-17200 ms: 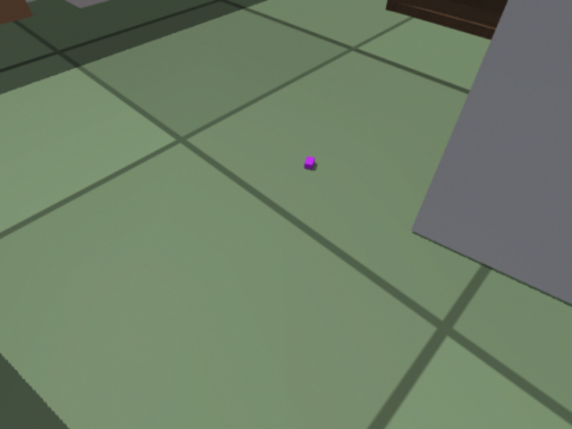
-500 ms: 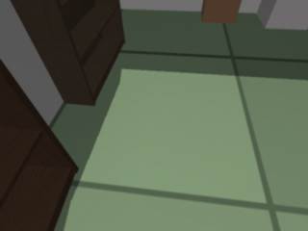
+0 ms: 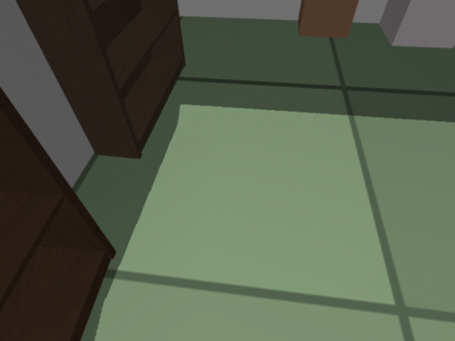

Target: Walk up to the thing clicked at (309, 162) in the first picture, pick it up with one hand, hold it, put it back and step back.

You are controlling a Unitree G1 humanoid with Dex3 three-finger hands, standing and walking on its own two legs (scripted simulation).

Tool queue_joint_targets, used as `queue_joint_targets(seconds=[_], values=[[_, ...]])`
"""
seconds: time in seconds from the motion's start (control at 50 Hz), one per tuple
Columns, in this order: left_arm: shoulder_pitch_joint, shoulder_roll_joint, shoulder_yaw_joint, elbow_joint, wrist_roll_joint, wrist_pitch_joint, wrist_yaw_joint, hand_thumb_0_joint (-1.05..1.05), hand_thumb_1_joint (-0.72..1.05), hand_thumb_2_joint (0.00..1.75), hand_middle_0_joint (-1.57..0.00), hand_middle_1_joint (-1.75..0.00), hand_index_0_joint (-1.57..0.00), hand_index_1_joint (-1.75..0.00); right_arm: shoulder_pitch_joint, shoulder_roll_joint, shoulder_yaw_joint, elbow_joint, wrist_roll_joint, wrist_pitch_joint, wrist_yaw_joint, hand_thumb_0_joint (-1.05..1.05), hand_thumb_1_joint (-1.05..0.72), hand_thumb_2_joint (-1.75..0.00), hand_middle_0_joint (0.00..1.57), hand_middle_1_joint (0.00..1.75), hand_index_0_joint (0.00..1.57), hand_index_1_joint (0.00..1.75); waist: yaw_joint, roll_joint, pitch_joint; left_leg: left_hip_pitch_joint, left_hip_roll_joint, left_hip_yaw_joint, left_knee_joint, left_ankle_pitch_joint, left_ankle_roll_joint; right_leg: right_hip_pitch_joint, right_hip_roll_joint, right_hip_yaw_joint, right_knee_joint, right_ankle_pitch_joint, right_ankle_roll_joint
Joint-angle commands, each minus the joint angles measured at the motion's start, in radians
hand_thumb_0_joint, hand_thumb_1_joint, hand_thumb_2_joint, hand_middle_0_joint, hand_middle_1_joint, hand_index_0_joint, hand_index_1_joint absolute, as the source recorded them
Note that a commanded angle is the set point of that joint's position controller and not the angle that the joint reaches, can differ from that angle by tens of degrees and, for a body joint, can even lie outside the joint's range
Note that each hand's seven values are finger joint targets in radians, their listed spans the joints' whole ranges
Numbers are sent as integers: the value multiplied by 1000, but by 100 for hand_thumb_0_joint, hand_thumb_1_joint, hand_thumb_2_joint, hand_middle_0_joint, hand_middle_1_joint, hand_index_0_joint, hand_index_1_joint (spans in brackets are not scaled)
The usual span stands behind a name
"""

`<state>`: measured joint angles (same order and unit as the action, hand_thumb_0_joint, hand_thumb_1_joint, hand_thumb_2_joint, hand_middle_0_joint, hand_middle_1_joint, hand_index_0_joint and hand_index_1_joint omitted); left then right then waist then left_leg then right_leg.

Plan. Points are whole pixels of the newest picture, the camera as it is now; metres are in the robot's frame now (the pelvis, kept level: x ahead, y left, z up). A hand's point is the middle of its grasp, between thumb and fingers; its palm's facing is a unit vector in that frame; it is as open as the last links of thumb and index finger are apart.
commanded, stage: stand
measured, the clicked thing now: out of the picture -0.37 -0.94 -0.77
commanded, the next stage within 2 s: walk up in 0.74 s
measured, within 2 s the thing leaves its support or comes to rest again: neither
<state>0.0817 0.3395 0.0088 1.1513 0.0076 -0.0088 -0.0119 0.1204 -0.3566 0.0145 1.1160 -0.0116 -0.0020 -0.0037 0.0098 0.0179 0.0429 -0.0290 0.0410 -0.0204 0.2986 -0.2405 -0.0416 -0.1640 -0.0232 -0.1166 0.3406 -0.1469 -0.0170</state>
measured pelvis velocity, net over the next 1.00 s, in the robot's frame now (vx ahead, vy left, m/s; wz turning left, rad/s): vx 0.02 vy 0.03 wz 0.02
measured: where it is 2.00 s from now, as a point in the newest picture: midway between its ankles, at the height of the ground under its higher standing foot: (231, 303)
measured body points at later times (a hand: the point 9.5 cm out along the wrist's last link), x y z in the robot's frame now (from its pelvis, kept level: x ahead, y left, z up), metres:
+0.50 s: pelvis +0.00 +0.00 +0.00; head +0.00 -0.01 +0.45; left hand +0.07 +0.30 -0.13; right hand +0.06 -0.30 -0.14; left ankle -0.05 +0.15 -0.75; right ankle +0.03 -0.11 -0.75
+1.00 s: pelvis +0.02 +0.03 -0.01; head +0.03 +0.04 +0.44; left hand +0.05 +0.37 -0.14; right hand +0.10 -0.30 -0.11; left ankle +0.06 +0.18 -0.74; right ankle +0.03 -0.10 -0.75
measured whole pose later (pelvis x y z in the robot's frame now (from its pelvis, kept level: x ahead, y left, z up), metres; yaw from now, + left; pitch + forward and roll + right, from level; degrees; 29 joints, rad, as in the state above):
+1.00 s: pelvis +0.02 +0.03 -0.01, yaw +1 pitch -3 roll -1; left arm 0.23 0.42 0.09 1.03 0.05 -0.01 -0.07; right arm 0.22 -0.43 -0.09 1.01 -0.04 -0.04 0.06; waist 0.04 -0.01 0.06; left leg -0.29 0.08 0.02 0.59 -0.41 0.04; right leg -0.17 -0.05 -0.10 0.48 -0.28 -0.03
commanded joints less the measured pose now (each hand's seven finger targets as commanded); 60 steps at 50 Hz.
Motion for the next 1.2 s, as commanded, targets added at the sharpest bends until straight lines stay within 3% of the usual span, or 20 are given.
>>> queue_joint_targets(seconds=[0.0,0.48,0.62,0.7,0.72,0.74,0.76,0.78,0.8,0.82,0.86,0.9,0.96,0.98,1.0,1.02,1.04,1.1,1.14,1.18], values=[[-43,219,41,-55,0,-22,15,0,90,90,-20,-30,-20,-30,-19,-201,-43,-58,-3,-20,-11,0,-90,-90,20,30,20,30,-3,-22,-74,-94,104,-56,-47,167,49,120,-134,137,-39,168,-3],[-32,220,38,-60,-1,-24,16,0,90,90,-20,-30,-20,-30,-4,-201,-43,-58,-3,-20,-8,0,-90,-90,20,30,20,30,-2,-8,-67,-98,101,-56,-54,137,48,113,-134,144,-39,147,-3],[-30,229,42,-60,-3,-23,13,0,90,90,-20,-30,-20,-30,11,-197,-44,-54,-4,-18,-6,0,-90,-90,20,30,20,30,-1,-15,-41,-119,94,-55,-57,84,51,100,-130,155,-58,54,-4],[-30,225,41,-63,-1,-23,14,0,90,90,-20,-30,-20,-30,10,-198,-44,-60,-3,-20,-7,0,-90,-90,20,30,20,30,-2,-10,-58,-115,96,-56,-57,114,49,113,-130,149,-44,109,-6],[46,300,109,-121,24,-35,-15,0,90,90,-20,-30,-20,-30,47,-277,-102,-113,-17,-41,13,0,-90,-90,20,30,20,30,17,-54,-150,-133,51,-45,62,-295,121,166,-83,150,13,-392,-45],[78,316,118,-108,32,-36,-23,0,90,90,-20,-30,-20,-30,29,-281,-105,-119,-26,-44,22,0,-90,-90,20,30,20,30,43,-52,-85,-263,39,-32,121,-416,130,143,-132,221,0,-572,-70],[99,334,133,-104,37,-36,-26,0,90,90,-20,-30,-20,-30,3,-257,-103,-134,-28,-39,26,0,-90,-90,20,30,20,30,61,-118,-22,-407,-10,50,227,-399,105,174,-198,319,-98,-693,-103],[119,358,146,-114,37,-37,-27,0,90,90,-20,-30,-20,-30,-33,-238,-104,-161,-31,-36,32,0,-90,-90,20,30,20,30,85,-208,23,-507,-20,88,436,-329,85,171,-329,464,-217,-740,-172],[118,371,154,-142,39,-44,-27,0,90,90,-20,-30,-20,-30,-52,-241,-109,-181,-36,-38,35,0,-90,-90,20,30,20,30,98,-176,73,-577,35,20,504,-283,79,156,-402,519,-236,-638,-234],[116,361,152,-154,38,-46,-27,0,90,90,-20,-30,-20,-30,-47,-242,-115,-186,-32,-46,38,0,-90,-90,20,30,20,30,90,-132,89,-584,75,-21,479,-256,80,160,-398,507,-213,-517,-254],[130,341,149,-169,41,-49,-30,0,90,90,-20,-30,-20,-30,-20,-239,-125,-187,-32,-63,51,0,-90,-90,20,30,20,30,75,-108,35,-494,77,-29,452,-283,85,133,-323,405,-184,-450,-228],[54,347,146,-214,44,-41,-41,0,90,90,-20,-30,-20,-30,90,-240,-143,-170,-33,-59,64,0,-90,-90,20,30,20,30,10,-154,-14,-306,55,9,382,-272,86,-20,-271,322,-176,-513,-184],[-109,306,132,-287,35,-24,-53,0,90,90,-20,-30,-20,-30,368,-254,-184,-92,-30,-53,55,0,-90,-90,20,30,20,30,-169,-71,-40,144,-20,134,233,-26,64,-424,-126,113,60,-594,-95],[-111,248,115,-305,38,-18,-52,0,90,90,-20,-30,-20,-30,465,-282,-202,-64,-35,-51,43,0,-90,-90,20,30,20,30,-217,87,-51,290,-13,70,191,-65,66,-597,-41,34,298,-617,-67],[-93,171,90,-328,29,-14,-47,0,90,90,-20,-30,-20,-30,490,-355,-215,-79,-54,-51,25,0,-90,-90,20,30,20,30,-230,356,-3,212,193,-297,-25,-407,99,-735,112,31,647,-572,-50],[-29,197,96,-326,20,-7,-42,0,90,90,-20,-30,-20,-30,290,-389,-205,-168,-54,-61,16,0,-90,-90,20,30,20,30,-127,226,42,8,367,-606,-188,-648,177,-695,80,200,772,-404,-23],[12,272,107,-299,21,-6,-42,0,90,90,-20,-30,-20,-30,152,-413,-199,-210,-37,-67,16,0,-90,-90,20,30,20,30,-69,130,103,-162,393,-596,-223,-684,218,-586,8,289,762,-320,-21],[166,311,125,-217,8,-12,-60,0,90,90,-20,-30,-20,-30,49,-353,-174,-245,-28,-83,25,0,-90,-90,20,30,20,30,23,131,86,-176,278,-320,-177,-565,222,-454,-44,238,698,-206,5],[194,298,124,-205,9,-13,-68,0,90,90,-20,-30,-20,-30,57,-339,-169,-254,-24,-95,29,0,-90,-90,20,30,20,30,25,164,88,-154,251,-205,-151,-433,224,-421,-53,201,607,-169,19],[121,299,120,-232,11,-17,-79,0,90,90,-20,-30,-20,-30,106,-335,-166,-247,-26,-101,29,0,-90,-90,20,30,20,30,-12,134,138,-223,236,-149,-182,-396,220,-386,-56,187,533,-130,36]])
